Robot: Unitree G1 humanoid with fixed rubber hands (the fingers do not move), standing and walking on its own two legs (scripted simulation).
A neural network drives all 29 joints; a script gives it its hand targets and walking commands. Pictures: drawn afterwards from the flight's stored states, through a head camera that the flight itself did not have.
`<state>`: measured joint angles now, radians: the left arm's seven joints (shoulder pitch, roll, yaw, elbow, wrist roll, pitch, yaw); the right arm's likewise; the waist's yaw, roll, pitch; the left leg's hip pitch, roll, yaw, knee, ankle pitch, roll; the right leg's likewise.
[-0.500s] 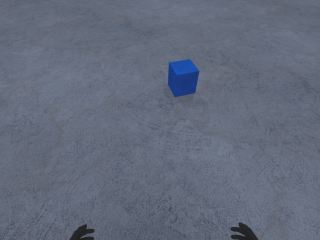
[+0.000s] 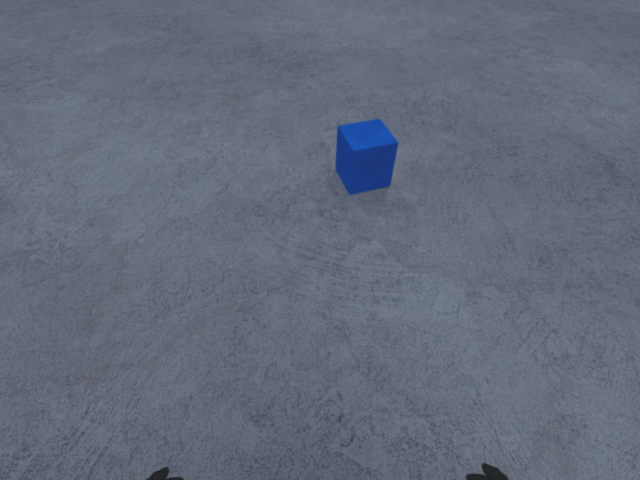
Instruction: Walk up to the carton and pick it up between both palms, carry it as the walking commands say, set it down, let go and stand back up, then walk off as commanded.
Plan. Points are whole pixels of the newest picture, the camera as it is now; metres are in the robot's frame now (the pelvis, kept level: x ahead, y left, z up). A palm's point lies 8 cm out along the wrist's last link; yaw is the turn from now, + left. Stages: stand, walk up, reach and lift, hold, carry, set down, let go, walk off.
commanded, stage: stand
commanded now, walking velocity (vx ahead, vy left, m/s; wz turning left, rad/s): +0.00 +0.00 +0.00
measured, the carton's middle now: (364, 156) +1.55 -0.23 -0.64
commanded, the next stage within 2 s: walk up in 0.70 s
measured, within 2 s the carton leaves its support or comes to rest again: neither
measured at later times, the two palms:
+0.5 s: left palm out of the picture +0.06 +0.23 -0.12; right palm out of the picture +0.05 -0.23 -0.12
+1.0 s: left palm out of the picture +0.04 +0.22 -0.12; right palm out of the picture -0.02 -0.25 -0.12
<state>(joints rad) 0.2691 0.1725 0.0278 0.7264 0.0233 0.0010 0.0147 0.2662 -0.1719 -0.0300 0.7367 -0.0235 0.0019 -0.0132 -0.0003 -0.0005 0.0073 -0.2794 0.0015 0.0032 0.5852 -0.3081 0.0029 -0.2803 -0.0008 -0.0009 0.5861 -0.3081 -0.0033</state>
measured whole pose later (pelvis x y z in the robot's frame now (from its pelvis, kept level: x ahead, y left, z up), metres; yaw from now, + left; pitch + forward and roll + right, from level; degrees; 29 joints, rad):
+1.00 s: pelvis +0.00 -0.01 +0.01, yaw -2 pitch +0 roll +0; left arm 0.28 0.18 0.06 0.99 0.04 0.02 -0.03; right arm 0.33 -0.17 -0.06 1.02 -0.03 -0.02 -0.04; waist -0.02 0.01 0.01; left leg -0.21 0.05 0.03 0.44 -0.26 -0.01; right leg -0.44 -0.02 -0.05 0.91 -0.32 0.01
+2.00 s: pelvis +0.43 -0.06 +0.02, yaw -5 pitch +0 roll -2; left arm 0.17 0.21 0.07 0.96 0.03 -0.01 -0.06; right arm 0.49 -0.15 -0.06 1.06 -0.02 -0.08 -0.01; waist -0.05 -0.03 0.03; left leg -0.08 0.08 0.13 0.32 -0.24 0.00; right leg -0.63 -0.13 -0.06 0.91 -0.03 0.04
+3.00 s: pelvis +0.92 -0.12 +0.02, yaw -6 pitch +0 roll -3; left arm 0.22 0.23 0.09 0.99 0.03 0.00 -0.03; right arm 0.41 -0.17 -0.05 1.05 -0.03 -0.08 -0.01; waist -0.04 -0.04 0.05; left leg -0.18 0.11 0.13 0.39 -0.21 0.01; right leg -0.56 -0.09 -0.06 1.04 -0.20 0.03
